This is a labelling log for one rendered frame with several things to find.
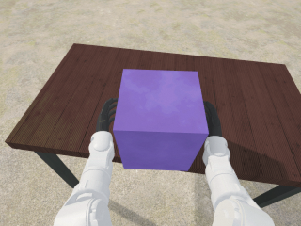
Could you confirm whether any robot right upper arm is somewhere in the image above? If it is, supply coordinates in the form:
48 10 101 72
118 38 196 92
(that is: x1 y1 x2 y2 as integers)
212 198 275 226

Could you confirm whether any robot left hand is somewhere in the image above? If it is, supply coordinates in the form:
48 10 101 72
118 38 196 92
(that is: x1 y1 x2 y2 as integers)
95 97 119 133

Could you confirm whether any robot right hand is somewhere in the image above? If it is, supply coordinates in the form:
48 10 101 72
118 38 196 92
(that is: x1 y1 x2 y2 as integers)
203 101 222 137

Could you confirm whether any robot right forearm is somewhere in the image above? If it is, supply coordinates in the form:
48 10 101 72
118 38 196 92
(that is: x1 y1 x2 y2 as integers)
202 136 261 211

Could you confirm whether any robot left upper arm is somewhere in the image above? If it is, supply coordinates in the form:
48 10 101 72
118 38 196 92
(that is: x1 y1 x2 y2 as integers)
54 198 113 226

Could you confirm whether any table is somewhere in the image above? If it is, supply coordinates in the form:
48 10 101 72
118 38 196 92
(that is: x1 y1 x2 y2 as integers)
5 43 301 208

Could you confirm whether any robot left forearm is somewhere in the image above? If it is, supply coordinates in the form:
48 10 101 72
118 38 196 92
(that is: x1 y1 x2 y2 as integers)
53 131 115 226

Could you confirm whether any carton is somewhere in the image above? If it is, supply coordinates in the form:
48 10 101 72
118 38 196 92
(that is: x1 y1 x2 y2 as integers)
113 69 209 171

